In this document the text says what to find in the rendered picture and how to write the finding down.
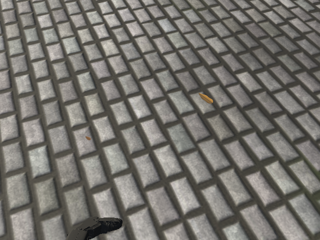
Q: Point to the robot left hand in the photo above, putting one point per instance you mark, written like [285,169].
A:
[94,227]

